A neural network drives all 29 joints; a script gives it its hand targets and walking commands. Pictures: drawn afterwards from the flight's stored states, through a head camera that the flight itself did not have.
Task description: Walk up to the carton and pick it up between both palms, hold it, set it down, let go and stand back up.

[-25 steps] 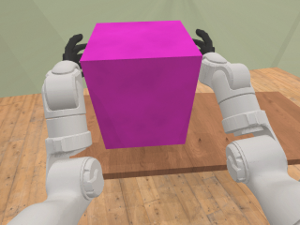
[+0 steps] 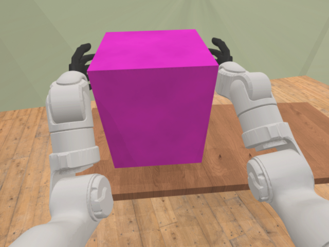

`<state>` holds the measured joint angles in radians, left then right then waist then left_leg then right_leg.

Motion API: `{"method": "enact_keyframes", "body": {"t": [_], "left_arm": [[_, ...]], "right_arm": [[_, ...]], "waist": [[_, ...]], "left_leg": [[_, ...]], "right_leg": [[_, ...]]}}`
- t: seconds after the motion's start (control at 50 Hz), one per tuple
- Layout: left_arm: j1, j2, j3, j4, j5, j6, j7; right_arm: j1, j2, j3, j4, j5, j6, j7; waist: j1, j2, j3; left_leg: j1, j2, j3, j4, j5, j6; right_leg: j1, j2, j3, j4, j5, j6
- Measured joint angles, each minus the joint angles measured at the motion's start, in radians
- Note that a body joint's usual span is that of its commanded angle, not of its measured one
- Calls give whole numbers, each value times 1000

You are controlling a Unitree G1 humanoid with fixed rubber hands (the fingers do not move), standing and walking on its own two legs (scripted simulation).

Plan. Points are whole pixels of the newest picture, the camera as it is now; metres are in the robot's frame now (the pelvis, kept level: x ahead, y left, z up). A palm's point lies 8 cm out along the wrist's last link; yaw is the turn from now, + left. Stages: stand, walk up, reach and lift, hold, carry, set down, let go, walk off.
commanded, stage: hold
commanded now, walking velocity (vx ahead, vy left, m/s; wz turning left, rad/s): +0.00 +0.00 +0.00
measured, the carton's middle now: (154, 98) +0.37 +0.00 +0.24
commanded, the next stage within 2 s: none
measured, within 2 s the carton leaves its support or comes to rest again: neither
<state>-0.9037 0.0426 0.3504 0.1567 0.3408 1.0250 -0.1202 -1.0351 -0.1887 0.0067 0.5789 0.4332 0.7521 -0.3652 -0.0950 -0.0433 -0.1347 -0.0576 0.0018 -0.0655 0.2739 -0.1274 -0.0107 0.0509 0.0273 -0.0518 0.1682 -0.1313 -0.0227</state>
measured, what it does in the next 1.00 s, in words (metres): stands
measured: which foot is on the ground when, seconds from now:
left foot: down 0.00-1.00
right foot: down 0.00-1.00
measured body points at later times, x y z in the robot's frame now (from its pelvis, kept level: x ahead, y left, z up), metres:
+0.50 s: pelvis +0.00 +0.00 +0.00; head -0.09 +0.03 +0.44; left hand +0.36 +0.16 +0.31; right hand +0.37 -0.15 +0.33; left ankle +0.02 +0.12 -0.75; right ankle -0.02 -0.10 -0.75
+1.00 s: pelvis -0.01 +0.00 +0.00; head -0.09 +0.03 +0.44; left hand +0.37 +0.16 +0.31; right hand +0.37 -0.15 +0.33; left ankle +0.02 +0.12 -0.75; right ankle -0.02 -0.10 -0.75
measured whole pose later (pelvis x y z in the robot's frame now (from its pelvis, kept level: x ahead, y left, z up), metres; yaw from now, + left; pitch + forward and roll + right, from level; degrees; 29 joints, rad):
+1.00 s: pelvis -0.01 +0.00 +0.00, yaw +0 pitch -3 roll -1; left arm -0.98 0.07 0.36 0.26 0.33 0.99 -0.13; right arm -1.12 -0.18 -0.05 0.66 0.39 0.74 -0.36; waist -0.09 -0.05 -0.15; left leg -0.12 0.01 -0.07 0.28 -0.11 -0.01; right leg -0.01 0.03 -0.06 0.18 -0.12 -0.03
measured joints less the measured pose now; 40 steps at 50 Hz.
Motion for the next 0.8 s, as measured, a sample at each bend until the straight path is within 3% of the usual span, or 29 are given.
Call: {"method": "enact_keyframes", "body": {"t": [0.32, 0.48, 0.58, 0.8], "left_arm": [[-73, 15, 3, 81, -13, -25, 15], [2, 4, -10, -26, -13, -3, 10], [-38, 6, 10, 44, 4, 4, 0], [-57, 22, 0, 58, -11, -11, 3]], "right_arm": [[-80, -13, -40, 71, -20, -6, 14], [-10, -4, -2, -18, 0, -7, -3], [-38, 2, -24, 44, -15, 2, 5], [-50, 2, -34, 38, -20, -5, 2]], "waist": [[1, -4, 1], [-1, -1, -17], [5, -2, -5], [5, 1, -14]], "left_leg": [[-43, 4, -3, 14, 4, -3], [-13, 4, 1, -4, 4, -3], [-18, 3, -2, 12, 0, -2], [-31, 5, -6, 8, 10, -5]], "right_leg": [[-41, 5, -3, 11, 5, -3], [-8, 5, 1, -16, 11, -3], [-19, 4, -3, 16, -3, -4], [-30, 6, -6, 8, 8, -5]]}}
